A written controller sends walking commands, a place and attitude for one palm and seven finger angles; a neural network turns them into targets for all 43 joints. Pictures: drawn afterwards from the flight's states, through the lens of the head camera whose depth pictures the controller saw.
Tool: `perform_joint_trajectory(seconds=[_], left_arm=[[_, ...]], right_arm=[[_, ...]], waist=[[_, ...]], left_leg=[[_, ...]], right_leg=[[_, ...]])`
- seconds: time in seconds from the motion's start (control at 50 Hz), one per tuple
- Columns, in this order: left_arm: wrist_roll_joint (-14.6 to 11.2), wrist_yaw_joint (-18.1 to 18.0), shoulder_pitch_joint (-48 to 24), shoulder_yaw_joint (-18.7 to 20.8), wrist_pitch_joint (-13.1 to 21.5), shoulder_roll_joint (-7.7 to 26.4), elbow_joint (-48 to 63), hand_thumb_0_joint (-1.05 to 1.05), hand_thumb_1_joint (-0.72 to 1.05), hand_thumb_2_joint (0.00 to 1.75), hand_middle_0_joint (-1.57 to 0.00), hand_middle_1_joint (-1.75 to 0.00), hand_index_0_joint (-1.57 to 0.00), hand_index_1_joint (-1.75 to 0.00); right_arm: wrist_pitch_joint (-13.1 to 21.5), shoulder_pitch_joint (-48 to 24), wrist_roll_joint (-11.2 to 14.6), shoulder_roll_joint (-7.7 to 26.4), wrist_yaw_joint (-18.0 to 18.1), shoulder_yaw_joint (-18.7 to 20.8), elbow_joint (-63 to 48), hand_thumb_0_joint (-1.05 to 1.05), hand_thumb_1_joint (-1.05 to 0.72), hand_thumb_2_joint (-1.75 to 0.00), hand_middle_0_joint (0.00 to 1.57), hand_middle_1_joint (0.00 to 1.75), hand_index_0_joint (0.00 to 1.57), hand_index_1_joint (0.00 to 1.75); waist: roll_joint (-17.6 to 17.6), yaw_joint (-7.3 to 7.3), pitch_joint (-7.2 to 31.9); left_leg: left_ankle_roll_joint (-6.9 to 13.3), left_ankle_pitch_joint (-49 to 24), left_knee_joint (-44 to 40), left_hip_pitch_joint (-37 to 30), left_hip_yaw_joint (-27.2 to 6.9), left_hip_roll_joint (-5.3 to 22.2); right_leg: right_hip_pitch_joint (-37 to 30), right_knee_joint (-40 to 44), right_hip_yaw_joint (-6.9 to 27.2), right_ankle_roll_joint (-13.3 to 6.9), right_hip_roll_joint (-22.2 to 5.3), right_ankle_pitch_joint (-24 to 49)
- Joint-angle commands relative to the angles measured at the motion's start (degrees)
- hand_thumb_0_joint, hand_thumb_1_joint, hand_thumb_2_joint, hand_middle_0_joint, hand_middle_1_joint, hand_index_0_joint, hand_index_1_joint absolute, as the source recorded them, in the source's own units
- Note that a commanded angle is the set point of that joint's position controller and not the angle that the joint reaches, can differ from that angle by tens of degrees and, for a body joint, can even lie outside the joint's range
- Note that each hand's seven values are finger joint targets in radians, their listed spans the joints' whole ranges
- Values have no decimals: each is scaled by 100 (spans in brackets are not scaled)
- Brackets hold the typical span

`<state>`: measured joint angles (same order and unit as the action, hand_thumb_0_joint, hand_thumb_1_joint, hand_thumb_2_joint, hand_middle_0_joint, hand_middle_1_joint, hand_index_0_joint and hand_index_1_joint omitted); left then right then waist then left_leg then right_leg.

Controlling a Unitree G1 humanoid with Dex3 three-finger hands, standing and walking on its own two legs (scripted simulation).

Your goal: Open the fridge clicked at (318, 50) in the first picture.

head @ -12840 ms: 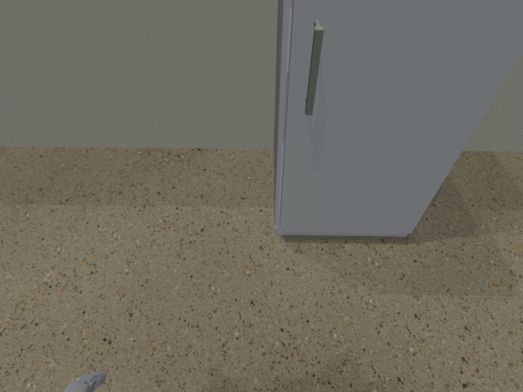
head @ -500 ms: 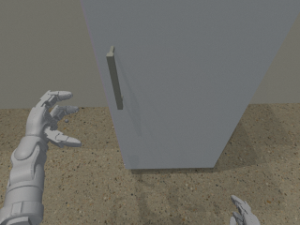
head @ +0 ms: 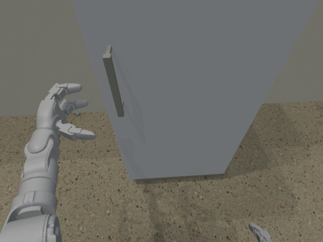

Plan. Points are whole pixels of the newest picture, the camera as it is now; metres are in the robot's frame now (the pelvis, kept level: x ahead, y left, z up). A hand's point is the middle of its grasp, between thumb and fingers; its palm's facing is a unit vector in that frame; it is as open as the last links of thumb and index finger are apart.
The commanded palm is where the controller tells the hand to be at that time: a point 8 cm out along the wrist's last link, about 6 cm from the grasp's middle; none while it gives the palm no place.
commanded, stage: move the hooked fingers beside the handle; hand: left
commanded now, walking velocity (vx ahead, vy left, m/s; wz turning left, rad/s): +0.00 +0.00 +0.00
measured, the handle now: (115, 84) +0.53 +0.16 +0.10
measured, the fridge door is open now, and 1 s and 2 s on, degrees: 0 0 0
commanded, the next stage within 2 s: feel for the door with the fingertips in 1.34 s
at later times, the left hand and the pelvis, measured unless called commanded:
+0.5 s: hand (89, 98) +0.45 +0.21 +0.11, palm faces +0.09 -1.00 +0.00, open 14.0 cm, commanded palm +0.42 +0.26 +0.11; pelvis +0.00 +0.00 -0.01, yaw +0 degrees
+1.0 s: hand (91, 98) +0.46 +0.21 +0.10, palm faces +0.10 -0.99 +0.00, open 14.0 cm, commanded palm +0.43 +0.26 +0.10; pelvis +0.01 +0.00 -0.01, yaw -1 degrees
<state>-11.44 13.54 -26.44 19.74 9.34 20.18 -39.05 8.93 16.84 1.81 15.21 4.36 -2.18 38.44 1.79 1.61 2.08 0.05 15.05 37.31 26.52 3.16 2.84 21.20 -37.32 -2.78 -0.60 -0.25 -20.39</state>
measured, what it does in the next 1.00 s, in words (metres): stands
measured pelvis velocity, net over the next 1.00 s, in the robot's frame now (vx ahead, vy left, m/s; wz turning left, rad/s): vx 0.01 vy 0.00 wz -0.02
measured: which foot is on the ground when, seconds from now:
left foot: down 0.00-1.00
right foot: down 0.00-1.00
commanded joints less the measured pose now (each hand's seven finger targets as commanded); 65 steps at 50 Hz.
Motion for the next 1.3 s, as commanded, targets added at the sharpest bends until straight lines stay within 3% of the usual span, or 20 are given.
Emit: perform_joint_trajectory(seconds=[0.0, 0.08, 0.12, 0.24, 0.3, 0.34, 0.46, 0.54, 0.58, 0.66, 0.7, 0.74, 0.9, 1.0, 1.04, 1.08, 1.16, 1.22, 1.24, 1.28], left_arm=[[-92, 11, -2374, 223, 483, 1351, 1003, 0, -50, 30, -30, -120, -30, -120], [-80, -30, -2513, 274, 475, 1409, 687, 0, -50, 30, -30, -120, -30, -120], [-47, -55, -2682, 198, 507, 1330, 725, 0, -50, 30, -30, -120, -30, -120], [79, -123, -3304, 460, 686, 1824, 319, 0, -50, 30, -30, -120, -30, -120], [123, -78, -3615, 260, 796, 1661, 148, 0, -50, 30, -30, -120, -30, -120], [123, -66, -3663, 278, 843, 1684, -138, 0, -50, 30, -30, -120, -30, -120], [214, -114, -4049, 327, 909, 1769, -543, 0, -50, 30, -30, -120, -30, -120], [289, -184, -4075, 488, 910, 1941, -998, 0, -50, 30, -30, -120, -30, -120], [350, -188, -4053, 530, 940, 2067, -1053, 0, -50, 30, -30, -120, -30, -120], [343, -185, -3871, 632, 1157, 2107, -377, 0, -50, 30, -30, -120, -30, -120], [260, -158, -3782, 485, 1077, 1811, -449, 0, -50, 30, -30, -120, -30, -120], [215, -143, -3598, 634, 1000, 1967, -616, 0, -50, 30, -30, -120, -30, -120], [207, -204, -3763, 442, 1010, 1781, 48, 0, -50, 30, -30, -120, -30, -120], [187, -210, -3590, 240, 861, 1513, -275, 0, -50, 30, -30, -120, -30, -120], [210, -225, -3697, 340, 829, 1663, -423, 0, -50, 30, -30, -120, -30, -120], [239, -243, -3637, 505, 863, 1874, -363, 0, -50, 30, -30, -120, -30, -120], [239, -244, -3979, 316, 1043, 1712, 124, 0, -50, 30, -30, -120, -30, -120], [172, -232, -3734, 127, 941, 1359, -174, 0, -50, 30, -30, -120, -30, -120], [159, -243, -3664, 298, 904, 1548, -341, 0, -50, 30, -30, -120, -30, -120], [199, -242, -3603, 315, 829, 1607, -442, 0, -50, 30, -30, -120, -30, -120]], right_arm=[[197, 21, 10, 819, 50, 302, -650, 0, -90, -90, 20, 30, 20, 30], [101, 144, 1, 867, 25, 341, -622, 0, -90, -90, 20, 30, 20, 30], [68, 159, -4, 850, -5, 348, -659, 0, -90, -90, 20, 30, 20, 30], [-74, 330, -38, 891, -1, 350, -579, 0, -90, -90, 20, 30, 20, 30], [-112, 397, -30, 877, -17, 351, -543, 0, -90, -90, 20, 30, 20, 30], [-133, 494, -45, 899, -20, 367, -497, 0, -90, -90, 20, 30, 20, 30], [-245, 682, -69, 931, -82, 401, -448, 0, -90, -90, 20, 30, 20, 30], [-344, 829, -109, 969, -112, 397, -444, 0, -90, -90, 20, 30, 20, 30], [-404, 822, -106, 963, -127, 390, -503, 0, -90, -90, 20, 30, 20, 30], [-476, 861, -120, 935, -176, 449, -637, 0, -90, -90, 20, 30, 20, 30], [-492, 876, -100, 919, -186, 457, -615, 0, -90, -90, 20, 30, 20, 30], [-516, 889, -93, 956, -162, 448, -607, 0, -90, -90, 20, 30, 20, 30], [-521, 811, -79, 909, -146, 461, -601, 0, -90, -90, 20, 30, 20, 30], [-509, 757, -65, 898, -154, 431, -575, 0, -90, -90, 20, 30, 20, 30], [-519, 748, -73, 909, -138, 403, -582, 0, -90, -90, 20, 30, 20, 30], [-534, 725, -76, 907, -136, 415, -616, 0, -90, -90, 20, 30, 20, 30], [-516, 705, -81, 876, -147, 433, -649, 0, -90, -90, 20, 30, 20, 30], [-504, 677, -63, 863, -162, 424, -623, 0, -90, -90, 20, 30, 20, 30], [-512, 712, -73, 896, -148, 418, -602, 0, -90, -90, 20, 30, 20, 30], [-546, 654, -63, 885, -136, 398, -625, 0, -90, -90, 20, 30, 20, 30]], waist=[[161, 4, 1647], [-211, 56, 1703], [17, 54, 1781], [-147, 153, 1777], [267, 236, 1903], [-77, 281, 1919], [199, 301, 2172], [-158, 335, 2024], [-17, 315, 2022], [450, 169, 2780], [278, 247, 2513], [-65, 231, 2210], [400, 278, 2451], [84, 324, 2118], [33, 326, 1925], [58, 246, 2137], [426, 266, 2567], [241, 305, 2322], [-37, 310, 2225], [-11, 279, 2048]], left_leg=[[170, -827, -306, -1287, -278, -182], [198, -856, -246, -1107, -245, -183], [195, -902, -208, -1171, -244, -195], [234, -758, -77, -875, -223, -198], [200, -763, -29, -1026, -250, -191], [223, -722, 28, -945, -276, -168], [196, -911, 137, -973, -327, -158], [230, -781, 210, -614, -308, -163], [228, -705, 209, -476, -261, -172], [191, -1374, 325, -994, -280, -153], [187, -1327, 326, -987, -280, -121], [226, -1107, 292, -678, -256, -133], [182, -1276, 285, -1093, -313, -113], [199, -1130, 239, -888, -303, -122], [229, -985, 254, -696, -269, -152], [219, -983, 254, -679, -261, -161], [187, -1371, 344, -1112, -315, -146], [169, -1311, 322, -1085, -324, -135], [203, -1222, 328, -903, -315, -144], [209, -1047, 255, -670, -264, -161]], right_leg=[[94, 490, 156, -37, 134, 1682], [73, 447, 163, -4, 136, 1806], [140, 410, 169, -19, 139, 1821], [187, 353, 247, 2, 146, 1757], [410, 303, 223, -25, 158, 1666], [442, 290, 215, -15, 187, 1626], [636, 152, 179, -33, 199, 1682], [671, 110, 190, -16, 221, 1633], [645, 91, 229, -9, 197, 1631], [468, -91, 210, -50, 251, 2079], [622, -45, 161, -35, 283, 2010], [531, 20, 179, -26, 291, 1948], [650, 14, 163, -44, 288, 1921], [686, 69, 137, -26, 269, 1897], [679, 87, 171, -24, 251, 1851], [555, 57, 202, -22, 229, 1891], [587, -40, 190, -49, 250, 2085], [684, 14, 142, -41, 270, 2008], [613, 36, 155, -27, 269, 2015], [569, 60, 180, -14, 230, 1983]])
